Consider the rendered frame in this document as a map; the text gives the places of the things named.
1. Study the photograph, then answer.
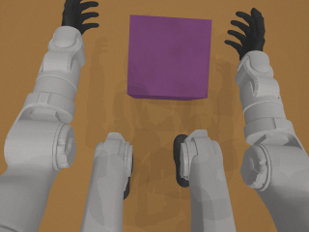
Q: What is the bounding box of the left robot forearm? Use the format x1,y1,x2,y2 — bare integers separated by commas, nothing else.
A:
4,26,86,163

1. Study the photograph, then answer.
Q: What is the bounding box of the robot left upper arm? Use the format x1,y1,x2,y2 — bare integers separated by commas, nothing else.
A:
0,119,76,232

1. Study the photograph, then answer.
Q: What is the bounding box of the robot left hand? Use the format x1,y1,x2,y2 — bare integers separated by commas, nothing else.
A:
61,0,99,36

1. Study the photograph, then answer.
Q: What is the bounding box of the robot right hand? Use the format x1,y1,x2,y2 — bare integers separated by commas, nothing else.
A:
224,8,266,60

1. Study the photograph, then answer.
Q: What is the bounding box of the robot shin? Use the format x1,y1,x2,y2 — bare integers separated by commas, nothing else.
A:
93,132,128,190
180,130,223,181

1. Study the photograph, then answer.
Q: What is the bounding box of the robot right upper arm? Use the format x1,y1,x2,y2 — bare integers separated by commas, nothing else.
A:
240,143,309,232

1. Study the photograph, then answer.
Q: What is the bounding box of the robot right shin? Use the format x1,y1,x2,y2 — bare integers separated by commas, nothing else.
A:
180,130,223,181

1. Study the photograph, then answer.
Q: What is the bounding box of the right robot forearm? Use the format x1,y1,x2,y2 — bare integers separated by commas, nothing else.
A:
235,50,309,158

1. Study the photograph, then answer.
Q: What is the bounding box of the carton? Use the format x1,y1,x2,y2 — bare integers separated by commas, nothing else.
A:
126,14,212,101

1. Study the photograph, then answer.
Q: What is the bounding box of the robot left shin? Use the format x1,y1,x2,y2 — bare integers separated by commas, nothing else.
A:
93,132,128,190

